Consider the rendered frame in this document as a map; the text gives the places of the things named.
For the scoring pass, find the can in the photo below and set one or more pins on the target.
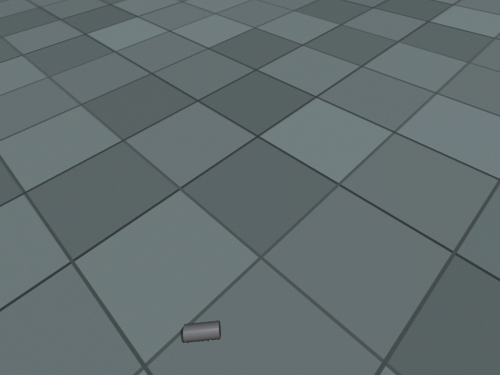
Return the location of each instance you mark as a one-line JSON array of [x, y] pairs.
[[202, 331]]

